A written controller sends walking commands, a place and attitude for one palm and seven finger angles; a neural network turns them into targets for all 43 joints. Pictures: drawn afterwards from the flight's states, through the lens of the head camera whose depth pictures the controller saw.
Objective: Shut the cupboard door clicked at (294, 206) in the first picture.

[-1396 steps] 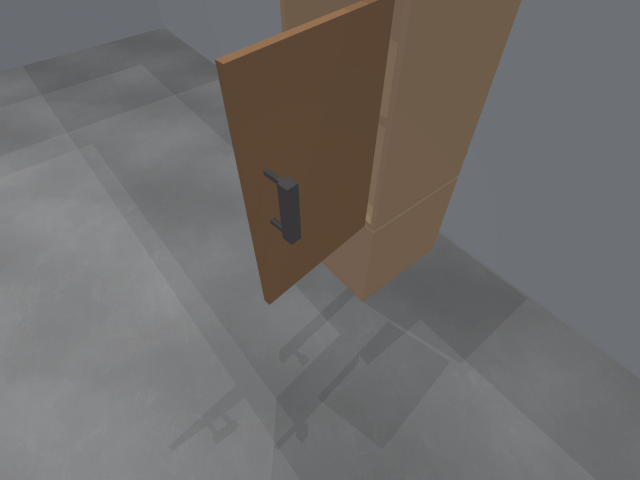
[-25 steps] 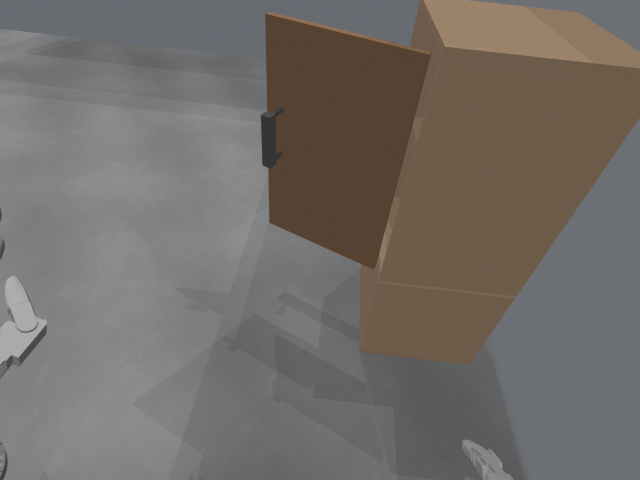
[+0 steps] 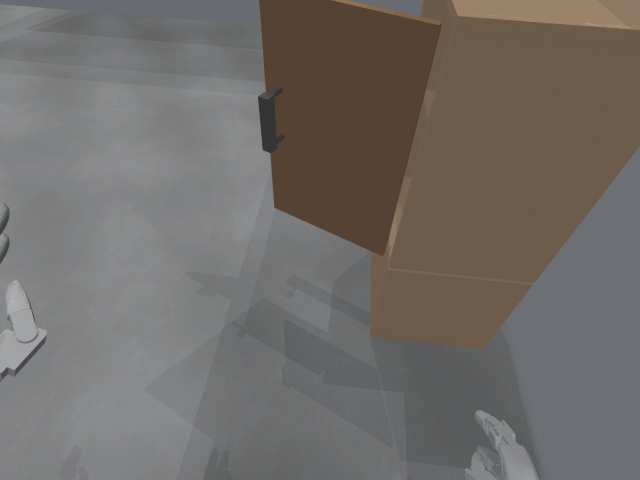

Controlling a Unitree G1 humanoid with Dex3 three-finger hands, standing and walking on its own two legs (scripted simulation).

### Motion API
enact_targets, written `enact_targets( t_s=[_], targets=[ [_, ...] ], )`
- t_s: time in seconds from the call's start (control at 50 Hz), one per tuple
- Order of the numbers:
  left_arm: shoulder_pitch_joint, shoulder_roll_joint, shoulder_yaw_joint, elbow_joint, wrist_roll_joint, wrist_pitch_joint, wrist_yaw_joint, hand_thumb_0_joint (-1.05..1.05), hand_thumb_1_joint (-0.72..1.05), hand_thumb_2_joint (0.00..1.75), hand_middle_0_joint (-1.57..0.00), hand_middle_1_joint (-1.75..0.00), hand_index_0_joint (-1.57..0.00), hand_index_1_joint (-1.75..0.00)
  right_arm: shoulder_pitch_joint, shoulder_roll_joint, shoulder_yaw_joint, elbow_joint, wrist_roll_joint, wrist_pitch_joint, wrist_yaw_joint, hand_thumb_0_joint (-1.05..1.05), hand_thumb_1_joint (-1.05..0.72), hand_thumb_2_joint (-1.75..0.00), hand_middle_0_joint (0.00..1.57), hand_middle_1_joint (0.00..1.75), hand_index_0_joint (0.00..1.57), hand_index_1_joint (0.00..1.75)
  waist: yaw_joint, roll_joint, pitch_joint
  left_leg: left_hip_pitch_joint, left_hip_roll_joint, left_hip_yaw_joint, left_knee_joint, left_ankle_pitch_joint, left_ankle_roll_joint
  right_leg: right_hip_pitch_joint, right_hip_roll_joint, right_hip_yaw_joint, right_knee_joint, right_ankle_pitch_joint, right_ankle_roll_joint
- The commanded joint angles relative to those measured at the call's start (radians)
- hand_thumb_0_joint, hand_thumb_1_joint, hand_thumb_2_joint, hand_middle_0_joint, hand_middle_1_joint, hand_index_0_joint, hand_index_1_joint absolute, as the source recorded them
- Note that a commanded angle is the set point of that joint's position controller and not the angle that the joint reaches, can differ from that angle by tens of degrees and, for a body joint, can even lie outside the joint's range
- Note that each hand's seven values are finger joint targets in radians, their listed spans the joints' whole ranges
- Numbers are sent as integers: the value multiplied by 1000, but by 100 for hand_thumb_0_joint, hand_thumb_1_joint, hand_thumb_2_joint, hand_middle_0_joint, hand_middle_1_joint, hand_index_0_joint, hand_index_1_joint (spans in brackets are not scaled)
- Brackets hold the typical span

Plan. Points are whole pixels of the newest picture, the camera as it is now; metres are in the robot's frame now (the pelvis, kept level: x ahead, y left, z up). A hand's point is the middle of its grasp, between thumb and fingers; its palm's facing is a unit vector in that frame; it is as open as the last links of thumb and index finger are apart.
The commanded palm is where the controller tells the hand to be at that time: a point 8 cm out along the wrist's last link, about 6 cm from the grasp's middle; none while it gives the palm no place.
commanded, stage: stop stepping back and stand still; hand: left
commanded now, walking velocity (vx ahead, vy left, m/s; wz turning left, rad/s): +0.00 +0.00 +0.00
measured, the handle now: (273, 119) +0.87 +0.14 -0.01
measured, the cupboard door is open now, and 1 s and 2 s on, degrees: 66 66 66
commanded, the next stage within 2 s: let the arm hang, fingers relaxed in 0.10 s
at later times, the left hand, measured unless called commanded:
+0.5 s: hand out of the picture +0.06 +0.19 -0.17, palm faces +0.00 -0.99 -0.16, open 7.3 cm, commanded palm none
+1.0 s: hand out of the picture -0.05 +0.21 -0.17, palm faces +0.05 -0.97 -0.22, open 7.3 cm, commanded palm none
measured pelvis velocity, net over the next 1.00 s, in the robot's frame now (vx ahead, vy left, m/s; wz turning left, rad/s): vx -0.02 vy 0.02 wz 0.01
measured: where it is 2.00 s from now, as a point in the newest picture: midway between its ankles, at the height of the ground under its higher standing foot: outside the picture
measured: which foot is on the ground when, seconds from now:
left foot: down 0.00-1.00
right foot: down 0.00-1.00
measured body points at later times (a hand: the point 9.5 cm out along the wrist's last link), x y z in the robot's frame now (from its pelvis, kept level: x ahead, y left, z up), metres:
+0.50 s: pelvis -0.02 +0.02 -0.01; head +0.01 +0.03 +0.44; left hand +0.06 +0.24 -0.15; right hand +0.08 -0.24 -0.13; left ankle +0.03 +0.12 -0.73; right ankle -0.04 -0.07 -0.73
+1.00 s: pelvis -0.02 +0.02 +0.01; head -0.02 +0.02 +0.46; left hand -0.05 +0.26 -0.15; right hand -0.02 -0.19 -0.16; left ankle +0.03 +0.12 -0.74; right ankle -0.04 -0.07 -0.74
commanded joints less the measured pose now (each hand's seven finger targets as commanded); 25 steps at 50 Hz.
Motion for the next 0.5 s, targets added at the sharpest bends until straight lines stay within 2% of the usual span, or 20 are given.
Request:
enact_targets(
  t_s=[0.0,0.06,0.1,0.14,0.16,0.18,0.2,0.22,0.24,0.26,0.28,0.3,0.32,0.34,0.36,0.4,0.44,0.46,0.48],
  targets=[
    [33,178,146,-182,-13,-53,19,0,90,90,-20,-30,-20,-30,-57,-118,-41,-144,9,-26,-4,0,-90,-90,20,30,20,30,4,52,-156,55,72,-59,-7,289,13,80,-169,163,-58,444,26],
    [40,194,157,-160,-16,-39,19,0,90,90,-20,-30,-20,-30,-66,-118,-40,-148,11,-14,-8,0,-90,-90,20,30,20,30,4,31,-158,68,68,-45,2,308,12,66,-174,159,-52,521,37],
    [27,185,138,-159,-14,-34,18,0,90,90,-20,-30,-20,-30,-69,-114,-35,-153,11,-5,-10,0,-90,-90,20,30,20,30,4,26,-151,71,70,-43,0,323,16,63,-171,150,-47,537,46],
    [-3,184,128,-174,-12,-30,17,0,90,90,-20,-30,-20,-30,-71,-118,-35,-157,12,0,-12,0,-90,-90,20,30,20,30,5,27,-142,83,73,-54,-14,327,18,47,-159,137,-50,484,47],
    [-16,202,140,-194,-11,-30,18,0,90,90,-20,-30,-20,-30,-78,-123,-36,-157,11,-3,-15,0,-90,-90,20,30,20,30,6,58,-143,94,76,-59,-22,334,19,38,-157,134,-50,463,46],
    [-108,16,-320,505,50,112,-130,0,90,90,-20,-30,-20,-30,-174,-297,-67,-27,30,-66,72,0,-90,-90,20,30,20,30,-12,71,-34,54,95,-72,108,478,27,-88,-210,49,98,563,23],
    [-118,0,-295,555,57,174,-156,0,90,90,-20,-30,-20,-30,-92,-281,-84,5,7,-32,77,0,-90,-90,20,30,20,30,-1,70,-86,81,101,-82,73,428,31,-98,-181,92,76,408,19],
    [-141,-24,-309,600,60,182,-165,0,90,90,-20,-30,-20,-30,-72,-266,-73,17,-1,-12,74,0,-90,-90,20,30,20,30,13,55,-81,29,118,-110,49,323,52,-105,-159,76,77,243,21],
    [-173,-16,-311,654,62,182,-170,0,90,90,-20,-30,-20,-30,-77,-257,-57,14,-4,8,74,0,-90,-90,20,30,20,30,24,10,-52,-31,120,-141,17,251,71,-86,-145,70,67,161,24],
    [-204,-3,-318,711,66,177,-173,0,90,90,-20,-30,-20,-30,-76,-247,-49,18,-10,17,72,0,-90,-90,20,30,20,30,28,-89,-55,-32,108,-153,21,255,70,-72,-147,86,46,183,14],
    [-236,6,-325,764,66,175,-173,0,90,90,-20,-30,-20,-30,-79,-251,-45,22,-12,28,70,0,-90,-90,20,30,20,30,24,-145,-53,-26,88,-146,38,225,63,-73,-171,101,15,182,-2],
    [-261,11,-333,827,65,172,-172,0,90,90,-20,-30,-20,-30,-79,-243,-43,36,-14,38,70,0,-90,-90,20,30,20,30,20,-174,-54,-1,62,-131,58,204,53,-89,-201,130,-9,205,-23],
    [-291,9,-341,891,65,175,-168,0,90,90,-20,-30,-20,-30,-70,-230,-39,56,-18,52,70,0,-90,-90,20,30,20,30,9,-182,-36,22,41,-118,67,171,43,-119,-221,143,-35,171,-43],
    [-307,0,-351,955,65,179,-163,0,90,90,-20,-30,-20,-30,-58,-212,-32,81,-24,64,70,0,-90,-90,20,30,20,30,6,-170,-29,40,30,-107,68,162,36,-126,-228,149,-50,157,-50],
    [-311,-3,-358,1020,66,181,-158,0,90,90,-20,-30,-20,-30,-49,-205,-30,108,-32,71,71,0,-90,-90,20,30,20,30,4,-122,-33,63,34,-104,54,205,32,-113,-222,140,-38,185,-48],
    [-315,-31,-372,1128,60,189,-152,0,90,90,-20,-30,-20,-30,-32,-178,-17,160,-33,81,69,0,-90,-90,20,30,20,30,4,12,-39,74,54,-135,-23,233,38,-70,-183,121,-35,122,-20],
    [-284,-49,-374,1236,58,188,-151,0,90,90,-20,-30,-20,-30,-38,-170,-13,209,-33,80,63,0,-90,-90,20,30,20,30,21,109,-32,39,69,-162,-96,185,48,-1,-154,118,-60,72,3],
    [-270,-42,-373,1283,59,184,-150,0,90,90,-20,-30,-20,-30,-38,-170,-14,231,-29,80,61,0,-90,-90,20,30,20,30,27,109,-28,34,70,-165,-104,179,47,23,-153,116,-81,78,5],
    [-259,-64,-374,1330,56,181,-151,0,90,90,-20,-30,-20,-30,-32,-153,-13,259,-28,80,57,0,-90,-90,20,30,20,30,26,129,-28,45,66,-155,-113,150,43,29,-160,124,-104,75,-1]
  ],
)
